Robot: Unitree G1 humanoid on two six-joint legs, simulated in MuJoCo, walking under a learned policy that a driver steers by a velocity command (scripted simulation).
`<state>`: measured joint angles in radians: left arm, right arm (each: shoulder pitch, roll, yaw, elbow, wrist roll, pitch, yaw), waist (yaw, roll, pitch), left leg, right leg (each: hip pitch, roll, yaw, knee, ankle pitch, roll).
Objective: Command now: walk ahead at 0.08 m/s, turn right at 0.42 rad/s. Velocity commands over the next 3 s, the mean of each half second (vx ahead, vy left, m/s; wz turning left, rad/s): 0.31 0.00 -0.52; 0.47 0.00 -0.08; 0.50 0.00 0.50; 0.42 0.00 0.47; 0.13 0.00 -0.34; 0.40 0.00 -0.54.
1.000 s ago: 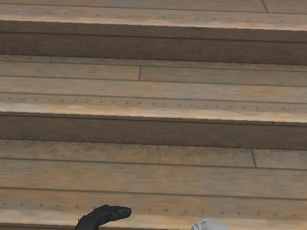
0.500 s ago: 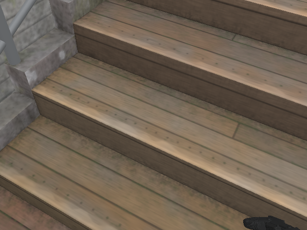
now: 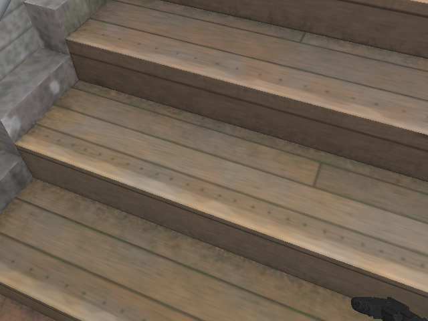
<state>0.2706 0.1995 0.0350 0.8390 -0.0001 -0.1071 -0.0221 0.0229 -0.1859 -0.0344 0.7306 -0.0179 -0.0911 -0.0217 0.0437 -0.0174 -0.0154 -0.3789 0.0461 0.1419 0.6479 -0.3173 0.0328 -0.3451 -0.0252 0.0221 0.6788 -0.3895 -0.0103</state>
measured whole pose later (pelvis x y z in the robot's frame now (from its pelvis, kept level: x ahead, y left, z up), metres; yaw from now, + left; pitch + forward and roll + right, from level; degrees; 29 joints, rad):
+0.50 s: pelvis +0.13 +0.02 +0.01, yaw -16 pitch +7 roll +1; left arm 0.12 0.12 -0.05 0.79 0.01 -0.02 -0.10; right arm 0.58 -0.10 0.04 1.12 -0.15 -0.05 0.02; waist -0.03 -0.02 -0.13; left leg -0.15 0.00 0.18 0.40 -0.38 0.04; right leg -1.38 0.00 0.06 2.19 -0.16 -0.27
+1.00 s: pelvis +0.40 -0.11 +0.17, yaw -17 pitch +6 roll -3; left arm 0.49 0.14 -0.03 1.17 0.11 -0.05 -0.04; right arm 0.10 -0.18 0.01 0.92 -0.02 -0.05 0.10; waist 0.00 0.03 -0.13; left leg -1.31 0.04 -0.11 2.04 -0.14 0.27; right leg -0.26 0.04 -0.18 0.53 -0.37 -0.06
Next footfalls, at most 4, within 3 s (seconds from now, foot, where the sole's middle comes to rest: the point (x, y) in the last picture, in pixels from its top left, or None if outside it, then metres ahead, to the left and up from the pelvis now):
0.24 left None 0.08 0.12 -0.76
0.68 right None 0.35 -0.19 -0.60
1.20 left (265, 189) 0.73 -0.07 -0.43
1.66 right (344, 83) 0.99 -0.29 -0.27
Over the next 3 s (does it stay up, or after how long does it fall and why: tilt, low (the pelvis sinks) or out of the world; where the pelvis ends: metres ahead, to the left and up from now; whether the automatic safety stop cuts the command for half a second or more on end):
stays up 1.23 -0.21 0.55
